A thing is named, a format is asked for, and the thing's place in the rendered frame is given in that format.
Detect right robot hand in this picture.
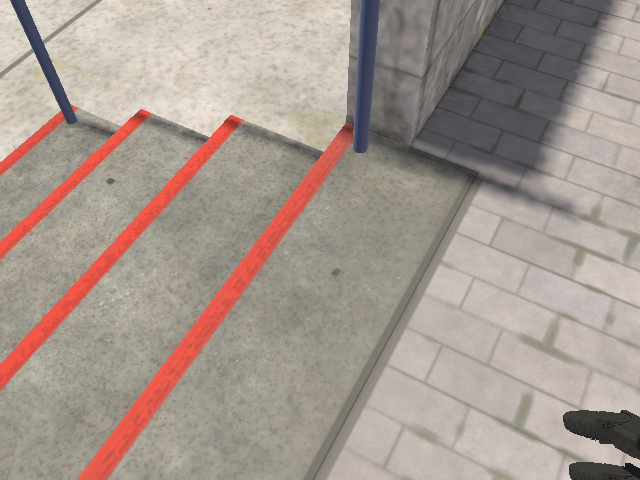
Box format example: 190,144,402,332
563,410,640,480

